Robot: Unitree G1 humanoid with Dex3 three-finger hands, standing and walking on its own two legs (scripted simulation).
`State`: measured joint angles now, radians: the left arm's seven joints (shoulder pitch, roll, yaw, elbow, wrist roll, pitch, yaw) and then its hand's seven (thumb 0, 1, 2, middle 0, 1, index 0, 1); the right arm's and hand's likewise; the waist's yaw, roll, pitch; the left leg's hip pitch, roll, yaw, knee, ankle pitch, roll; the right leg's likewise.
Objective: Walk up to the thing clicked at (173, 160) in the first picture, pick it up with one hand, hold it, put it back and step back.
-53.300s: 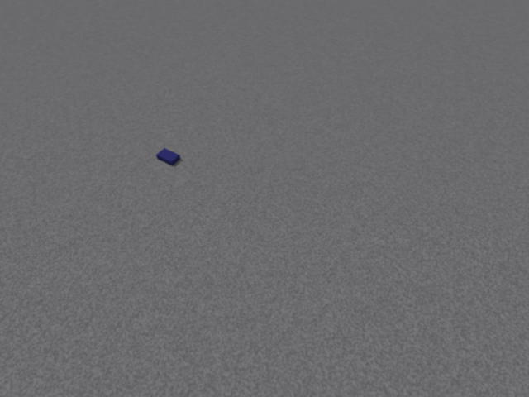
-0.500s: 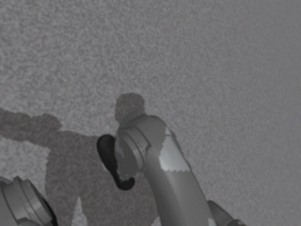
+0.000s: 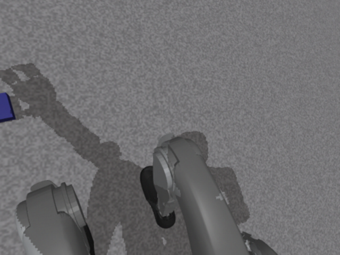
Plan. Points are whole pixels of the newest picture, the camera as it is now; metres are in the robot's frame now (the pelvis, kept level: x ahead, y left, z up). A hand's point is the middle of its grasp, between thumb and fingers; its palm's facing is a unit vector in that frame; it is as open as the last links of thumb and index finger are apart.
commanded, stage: withdraw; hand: left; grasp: from above
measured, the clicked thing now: out of the picture +0.52 +0.28 -0.33
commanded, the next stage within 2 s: home in 0.44 s
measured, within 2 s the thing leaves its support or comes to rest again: neither
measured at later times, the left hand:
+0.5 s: hand out of the picture +0.53 +0.29 -0.17, palm faces -0.40 -0.06 -0.91, open 12.3 cm
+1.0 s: hand out of the picture +0.44 +0.32 -0.06, palm faces -0.30 -0.40 -0.86, open 8.9 cm
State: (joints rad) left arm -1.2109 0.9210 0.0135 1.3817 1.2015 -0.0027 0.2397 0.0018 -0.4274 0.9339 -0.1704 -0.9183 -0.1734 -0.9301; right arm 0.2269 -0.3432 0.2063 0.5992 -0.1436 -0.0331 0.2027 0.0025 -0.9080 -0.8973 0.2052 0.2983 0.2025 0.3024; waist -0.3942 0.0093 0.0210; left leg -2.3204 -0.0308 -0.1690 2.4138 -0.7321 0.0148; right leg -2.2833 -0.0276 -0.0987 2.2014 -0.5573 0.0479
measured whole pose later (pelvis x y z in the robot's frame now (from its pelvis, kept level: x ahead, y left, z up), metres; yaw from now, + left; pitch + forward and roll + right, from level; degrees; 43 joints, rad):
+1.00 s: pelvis -0.01 +0.00 +0.06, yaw +5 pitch +38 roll -9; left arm -0.74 0.65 0.07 0.83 0.81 0.00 0.05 0.00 0.56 0.87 -0.22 -0.39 -0.23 -0.41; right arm 0.23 -0.33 0.03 0.58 -0.03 0.10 0.10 0.01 -0.90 -0.89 0.21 0.30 0.20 0.30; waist -0.18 0.05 -0.13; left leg -2.16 -0.05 -0.10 2.19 -0.69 0.02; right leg -2.14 -0.06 -0.05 2.04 -0.56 0.04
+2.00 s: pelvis +0.08 -0.01 +0.37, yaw +11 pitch +12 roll -2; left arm 0.47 0.22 0.03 -0.09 -0.08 0.44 0.06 0.01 0.90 0.90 -0.20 -0.30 -0.20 -0.30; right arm 0.29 -0.22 0.04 0.51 0.03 -0.19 -0.19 0.01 -0.90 -0.89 0.20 0.30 0.20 0.30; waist -0.05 0.05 -0.18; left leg -0.72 0.02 -0.07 1.03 -0.51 -0.02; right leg -0.73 -0.01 -0.06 0.95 -0.42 0.01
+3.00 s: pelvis +0.08 +0.00 +0.37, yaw +11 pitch +9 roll -3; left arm 0.49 0.22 0.03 -0.11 -0.05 0.45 0.02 0.01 0.90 0.90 -0.20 -0.30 -0.20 -0.30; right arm 0.28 -0.22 0.04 0.55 0.00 -0.26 -0.19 0.02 -0.90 -0.89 0.21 0.30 0.20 0.30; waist -0.03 0.04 -0.15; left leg -0.66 0.02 -0.07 1.01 -0.51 -0.01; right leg -0.67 -0.02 -0.06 0.93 -0.42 0.02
